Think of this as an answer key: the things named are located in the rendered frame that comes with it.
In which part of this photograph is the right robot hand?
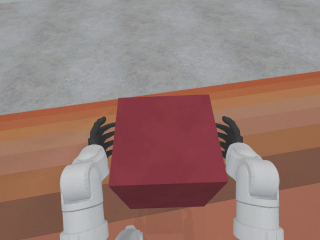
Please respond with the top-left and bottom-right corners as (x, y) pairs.
(215, 116), (243, 159)

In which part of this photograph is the left robot forearm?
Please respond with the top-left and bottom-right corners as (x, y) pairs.
(60, 144), (110, 240)

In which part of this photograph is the carton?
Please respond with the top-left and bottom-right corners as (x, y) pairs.
(108, 94), (228, 209)

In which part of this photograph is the robot left shin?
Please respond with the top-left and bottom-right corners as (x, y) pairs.
(125, 225), (136, 229)

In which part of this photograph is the left robot thigh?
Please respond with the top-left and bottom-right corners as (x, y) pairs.
(115, 228), (143, 240)

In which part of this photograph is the left robot hand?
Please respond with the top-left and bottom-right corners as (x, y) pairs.
(88, 116), (116, 158)

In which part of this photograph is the right robot forearm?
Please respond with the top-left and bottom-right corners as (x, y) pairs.
(225, 142), (284, 240)

